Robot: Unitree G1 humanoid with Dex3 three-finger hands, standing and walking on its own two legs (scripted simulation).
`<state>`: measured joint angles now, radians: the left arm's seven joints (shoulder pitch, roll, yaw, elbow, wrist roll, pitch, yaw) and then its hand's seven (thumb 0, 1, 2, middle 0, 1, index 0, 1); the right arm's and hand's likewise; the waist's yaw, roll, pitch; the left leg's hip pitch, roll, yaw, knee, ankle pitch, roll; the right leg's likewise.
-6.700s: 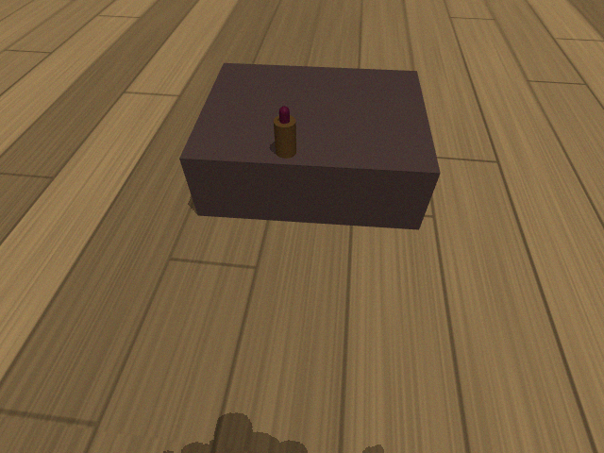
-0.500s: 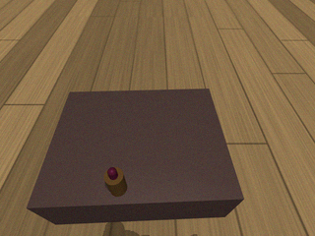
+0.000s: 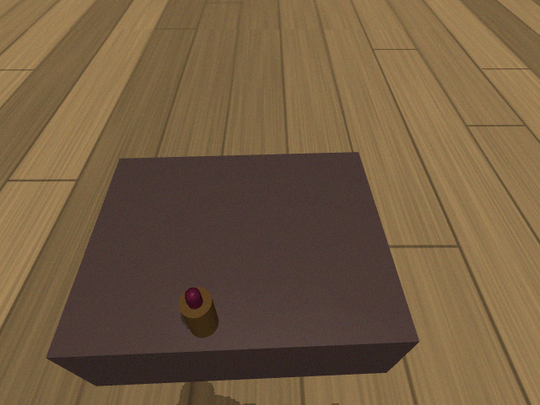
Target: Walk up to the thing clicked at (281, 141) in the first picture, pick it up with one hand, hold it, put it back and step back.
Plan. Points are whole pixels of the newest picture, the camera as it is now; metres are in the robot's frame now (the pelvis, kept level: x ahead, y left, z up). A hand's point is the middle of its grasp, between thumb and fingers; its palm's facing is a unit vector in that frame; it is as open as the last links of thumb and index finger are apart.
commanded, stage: stand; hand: left
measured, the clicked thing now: (198, 308) +0.41 +0.20 -0.35
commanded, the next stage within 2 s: go down in 0.12 s
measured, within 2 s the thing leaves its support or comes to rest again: neither
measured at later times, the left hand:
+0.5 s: hand (125, 398) +0.17 +0.26 -0.15, palm faces +0.07 -0.94 -0.34, open 12.1 cm
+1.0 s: hand (112, 400) +0.17 +0.28 -0.15, palm faces +0.07 -0.94 -0.32, open 17.5 cm
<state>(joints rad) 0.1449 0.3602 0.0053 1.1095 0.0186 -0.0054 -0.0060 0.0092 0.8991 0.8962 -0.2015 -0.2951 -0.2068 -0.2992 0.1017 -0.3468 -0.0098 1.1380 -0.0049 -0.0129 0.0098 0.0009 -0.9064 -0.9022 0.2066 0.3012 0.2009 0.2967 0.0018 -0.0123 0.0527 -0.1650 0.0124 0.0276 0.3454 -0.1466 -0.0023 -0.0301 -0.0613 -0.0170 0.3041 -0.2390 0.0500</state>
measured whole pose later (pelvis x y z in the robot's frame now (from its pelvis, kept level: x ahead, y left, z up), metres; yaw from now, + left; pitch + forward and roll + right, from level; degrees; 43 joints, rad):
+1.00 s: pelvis +0.01 -0.01 -0.04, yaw +0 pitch +11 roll -1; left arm 0.19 0.41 0.25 0.52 0.03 0.33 -0.16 0.00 -0.56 0.05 -0.08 -0.03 -0.07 -0.04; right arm 0.22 -0.26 -0.01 0.63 0.02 -0.11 -0.10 0.01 -0.92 -0.90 0.21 0.30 0.20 0.30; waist -0.02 0.00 -0.09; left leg -0.63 0.06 -0.01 0.83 -0.38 -0.02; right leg -0.48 -0.02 -0.02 0.78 -0.48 0.03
